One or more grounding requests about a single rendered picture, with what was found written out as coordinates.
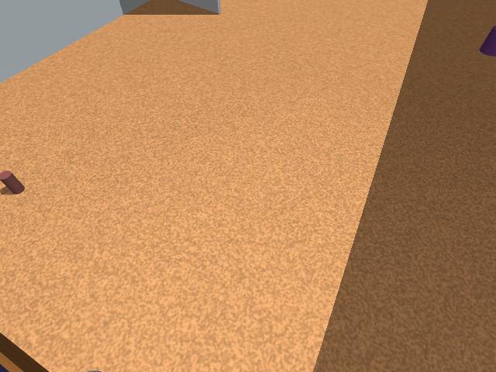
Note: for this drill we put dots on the bed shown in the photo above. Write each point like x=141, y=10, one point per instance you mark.
x=13, y=359

